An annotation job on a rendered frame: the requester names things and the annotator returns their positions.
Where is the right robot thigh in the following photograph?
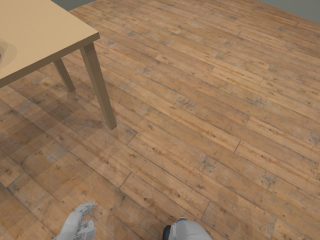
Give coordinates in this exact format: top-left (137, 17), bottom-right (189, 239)
top-left (170, 220), bottom-right (212, 240)

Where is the right robot shin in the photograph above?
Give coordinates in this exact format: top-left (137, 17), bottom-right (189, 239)
top-left (168, 217), bottom-right (188, 240)

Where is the table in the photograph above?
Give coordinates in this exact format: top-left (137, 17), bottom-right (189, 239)
top-left (0, 0), bottom-right (117, 130)

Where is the robot left hand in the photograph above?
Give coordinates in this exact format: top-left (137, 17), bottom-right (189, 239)
top-left (60, 202), bottom-right (97, 240)

